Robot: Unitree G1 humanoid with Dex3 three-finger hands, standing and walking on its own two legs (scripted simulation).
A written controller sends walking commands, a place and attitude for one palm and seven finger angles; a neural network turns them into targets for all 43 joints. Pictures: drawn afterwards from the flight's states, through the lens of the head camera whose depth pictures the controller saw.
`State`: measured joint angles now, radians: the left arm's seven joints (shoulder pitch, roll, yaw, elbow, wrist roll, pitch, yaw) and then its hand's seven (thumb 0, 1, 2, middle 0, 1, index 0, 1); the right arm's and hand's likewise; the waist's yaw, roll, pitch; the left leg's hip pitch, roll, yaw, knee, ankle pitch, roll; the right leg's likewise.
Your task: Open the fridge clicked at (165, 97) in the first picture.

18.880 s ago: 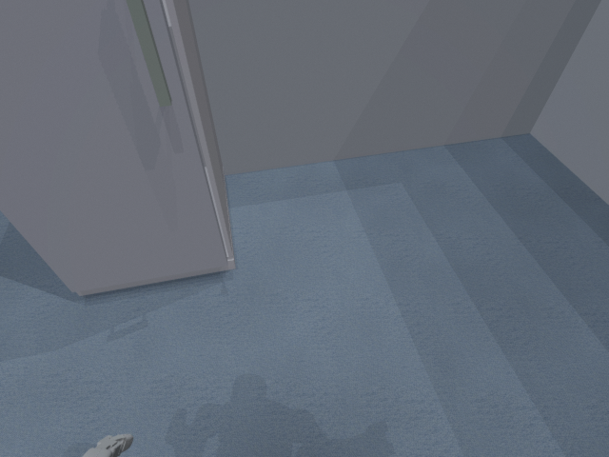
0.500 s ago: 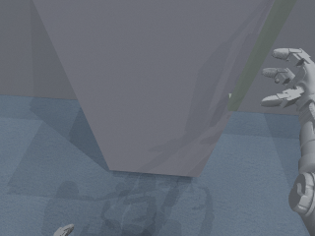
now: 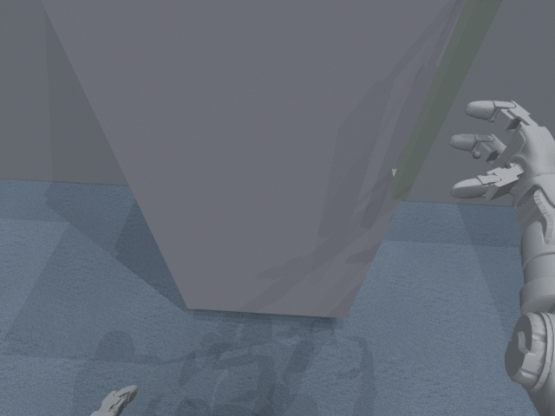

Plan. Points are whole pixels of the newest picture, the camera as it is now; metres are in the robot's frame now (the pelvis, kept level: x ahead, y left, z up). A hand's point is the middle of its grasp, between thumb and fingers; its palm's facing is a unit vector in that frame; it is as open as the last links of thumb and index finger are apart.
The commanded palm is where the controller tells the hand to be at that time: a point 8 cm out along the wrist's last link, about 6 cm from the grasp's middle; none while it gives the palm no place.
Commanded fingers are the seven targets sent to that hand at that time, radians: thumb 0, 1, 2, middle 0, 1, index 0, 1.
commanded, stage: move the hooked fingers beside the handle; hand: right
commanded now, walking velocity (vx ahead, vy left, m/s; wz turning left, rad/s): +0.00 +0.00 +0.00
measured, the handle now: (426, 111) +0.51 -0.15 +0.19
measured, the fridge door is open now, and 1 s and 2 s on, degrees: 0 0 0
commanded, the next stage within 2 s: feel for the door with the fingertips in 0.66 s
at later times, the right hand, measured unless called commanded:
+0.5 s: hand (478, 150) +0.44 -0.21 +0.18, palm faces -0.06 +1.00 +0.03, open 14.0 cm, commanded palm +0.43 -0.26 +0.17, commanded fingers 0.00 0.50 -0.30 0.30 1.20 0.30 1.20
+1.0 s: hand (458, 150) +0.45 -0.18 +0.18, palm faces -0.08 +1.00 +0.01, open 14.0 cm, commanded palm +0.42 -0.23 +0.17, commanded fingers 0.00 0.50 -0.30 0.30 1.20 0.30 1.20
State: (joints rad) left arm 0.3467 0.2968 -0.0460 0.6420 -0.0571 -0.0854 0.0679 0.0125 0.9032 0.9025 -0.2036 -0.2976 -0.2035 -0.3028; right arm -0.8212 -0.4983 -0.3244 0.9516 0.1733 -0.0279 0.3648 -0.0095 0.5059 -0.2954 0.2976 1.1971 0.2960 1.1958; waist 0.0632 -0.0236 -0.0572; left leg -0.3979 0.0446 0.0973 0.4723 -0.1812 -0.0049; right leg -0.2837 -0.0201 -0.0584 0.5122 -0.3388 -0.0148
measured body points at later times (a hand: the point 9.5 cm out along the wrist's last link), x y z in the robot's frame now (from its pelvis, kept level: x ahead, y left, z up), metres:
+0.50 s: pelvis +0.00 +0.00 +0.00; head +0.03 +0.00 +0.45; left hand +0.07 +0.27 -0.11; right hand +0.44 -0.26 +0.18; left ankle +0.03 +0.13 -0.74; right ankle -0.05 -0.10 -0.74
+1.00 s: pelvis +0.00 +0.00 +0.00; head +0.03 +0.01 +0.45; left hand +0.06 +0.27 -0.11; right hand +0.44 -0.24 +0.18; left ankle +0.03 +0.13 -0.74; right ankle -0.05 -0.10 -0.74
